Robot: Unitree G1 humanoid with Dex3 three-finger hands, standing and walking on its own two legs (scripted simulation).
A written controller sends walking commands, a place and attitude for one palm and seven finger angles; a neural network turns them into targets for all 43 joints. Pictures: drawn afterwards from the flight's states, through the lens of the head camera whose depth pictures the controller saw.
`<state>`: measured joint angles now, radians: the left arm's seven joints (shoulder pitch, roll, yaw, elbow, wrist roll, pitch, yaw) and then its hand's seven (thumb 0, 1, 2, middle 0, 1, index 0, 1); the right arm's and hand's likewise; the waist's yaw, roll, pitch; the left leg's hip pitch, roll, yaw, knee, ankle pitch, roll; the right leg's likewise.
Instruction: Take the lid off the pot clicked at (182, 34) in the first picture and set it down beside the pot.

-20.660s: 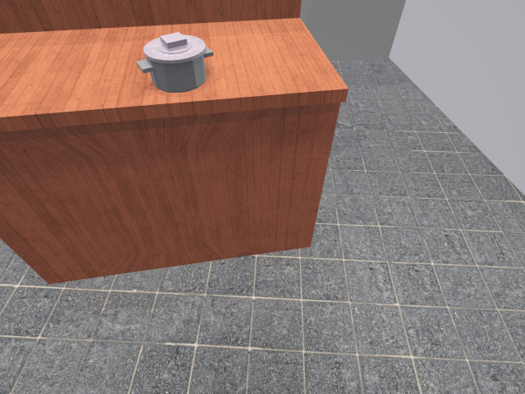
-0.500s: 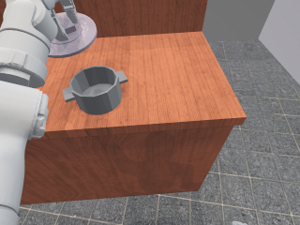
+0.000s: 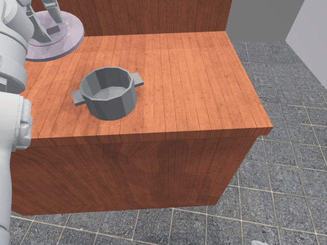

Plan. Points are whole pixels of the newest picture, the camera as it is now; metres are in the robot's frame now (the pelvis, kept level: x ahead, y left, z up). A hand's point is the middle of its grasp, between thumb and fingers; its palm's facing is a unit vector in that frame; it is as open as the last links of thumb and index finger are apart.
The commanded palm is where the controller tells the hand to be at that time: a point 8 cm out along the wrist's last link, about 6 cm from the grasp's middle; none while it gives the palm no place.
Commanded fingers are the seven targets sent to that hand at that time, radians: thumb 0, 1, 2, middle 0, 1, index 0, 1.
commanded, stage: move the lid sideways beside the pot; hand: left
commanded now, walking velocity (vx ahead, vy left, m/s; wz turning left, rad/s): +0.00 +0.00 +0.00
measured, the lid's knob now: (42, 25) +0.51 +0.24 +0.28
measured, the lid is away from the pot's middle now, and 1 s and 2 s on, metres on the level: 0.10 0.23 0.22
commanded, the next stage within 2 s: lower the lid onto the table in 1.20 s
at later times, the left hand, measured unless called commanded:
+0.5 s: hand (0, 27) +0.47 +0.29 +0.30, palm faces -0.16 -0.12 -0.98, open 8.3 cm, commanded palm +0.47 +0.30 +0.36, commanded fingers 0.00 0.56 1.01 -0.71 -1.07 -0.75 -1.06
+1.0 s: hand out of the picture +0.45 +0.35 +0.30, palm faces -0.17 -0.15 -0.97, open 8.3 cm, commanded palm +0.46 +0.35 +0.36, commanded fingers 0.00 0.56 1.01 -0.71 -1.07 -0.75 -1.06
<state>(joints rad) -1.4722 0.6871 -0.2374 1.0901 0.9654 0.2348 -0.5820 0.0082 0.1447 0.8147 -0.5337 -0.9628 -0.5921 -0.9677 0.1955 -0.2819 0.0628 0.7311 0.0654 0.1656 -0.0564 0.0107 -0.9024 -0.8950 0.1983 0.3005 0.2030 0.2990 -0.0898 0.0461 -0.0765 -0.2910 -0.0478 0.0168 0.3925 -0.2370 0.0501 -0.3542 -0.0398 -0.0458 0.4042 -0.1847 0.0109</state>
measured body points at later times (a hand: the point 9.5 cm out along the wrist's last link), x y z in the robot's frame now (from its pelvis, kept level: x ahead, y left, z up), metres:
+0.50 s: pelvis +0.01 +0.00 +0.00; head +0.05 -0.01 +0.45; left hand +0.47 +0.29 +0.36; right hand +0.09 -0.27 -0.13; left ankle -0.03 +0.09 -0.74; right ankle +0.00 -0.13 -0.74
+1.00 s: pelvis +0.01 +0.01 +0.00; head +0.06 +0.00 +0.45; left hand +0.46 +0.36 +0.35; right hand +0.08 -0.26 -0.13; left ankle -0.03 +0.09 -0.74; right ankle +0.00 -0.13 -0.74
